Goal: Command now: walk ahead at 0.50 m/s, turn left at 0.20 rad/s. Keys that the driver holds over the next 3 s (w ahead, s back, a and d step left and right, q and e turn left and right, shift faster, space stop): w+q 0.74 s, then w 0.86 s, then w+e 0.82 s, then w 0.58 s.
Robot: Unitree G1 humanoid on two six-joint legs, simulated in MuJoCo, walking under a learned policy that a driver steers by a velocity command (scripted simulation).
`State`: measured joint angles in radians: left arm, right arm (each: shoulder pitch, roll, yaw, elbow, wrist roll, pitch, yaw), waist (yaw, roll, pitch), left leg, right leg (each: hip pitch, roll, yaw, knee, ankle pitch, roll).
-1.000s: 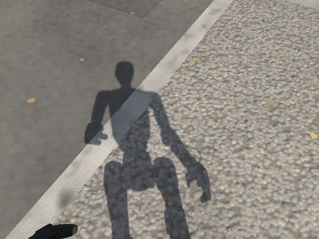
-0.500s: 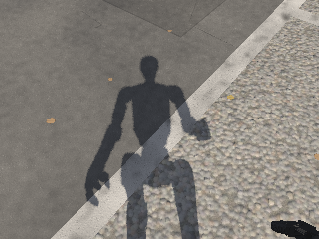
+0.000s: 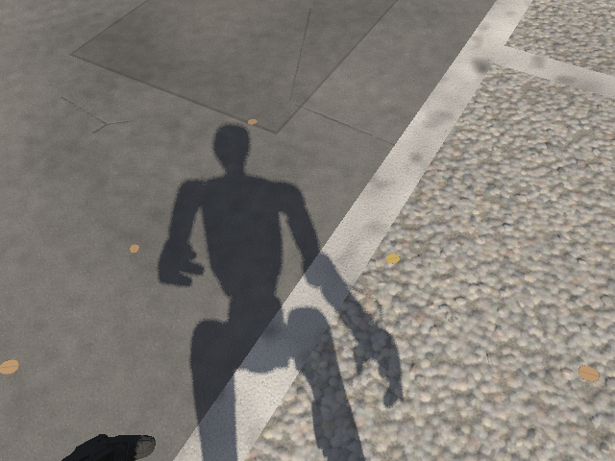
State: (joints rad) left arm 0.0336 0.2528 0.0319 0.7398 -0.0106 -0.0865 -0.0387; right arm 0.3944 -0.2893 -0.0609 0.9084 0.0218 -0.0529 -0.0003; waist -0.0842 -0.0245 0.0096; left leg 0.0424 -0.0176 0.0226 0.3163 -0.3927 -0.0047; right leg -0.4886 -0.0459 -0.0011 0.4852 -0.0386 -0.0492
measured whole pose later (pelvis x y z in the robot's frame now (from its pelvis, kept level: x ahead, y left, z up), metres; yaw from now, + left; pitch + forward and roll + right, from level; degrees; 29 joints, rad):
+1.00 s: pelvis +0.52 +0.11 +0.01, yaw +28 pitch +2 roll +1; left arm 0.03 0.27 0.04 0.77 0.00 -0.10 -0.03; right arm 0.34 -0.27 -0.07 0.79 0.01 -0.06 -0.01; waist -0.08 -0.05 0.02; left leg -0.02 -0.10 -0.11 0.32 -0.32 0.08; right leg -0.59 -0.05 0.04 0.53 0.08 0.02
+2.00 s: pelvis +1.01 +0.38 +0.01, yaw +19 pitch +1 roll +2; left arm 0.16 0.28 0.06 0.82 -0.02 -0.03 -0.02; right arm 0.31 -0.26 -0.07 0.88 -0.01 -0.09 -0.01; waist -0.05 -0.04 0.02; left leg 0.02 -0.04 0.21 0.21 -0.25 0.03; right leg -0.69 -0.11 0.05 0.76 0.05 -0.01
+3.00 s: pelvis +1.58 +0.49 +0.02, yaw -1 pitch +2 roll +1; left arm 0.12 0.27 0.05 0.69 -0.01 -0.06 -0.01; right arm 0.37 -0.26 -0.04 0.88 0.01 -0.08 0.01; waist -0.09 -0.04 0.02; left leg -0.06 -0.06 0.02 0.23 -0.21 0.05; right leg -0.66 -0.10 0.05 0.69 -0.02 0.01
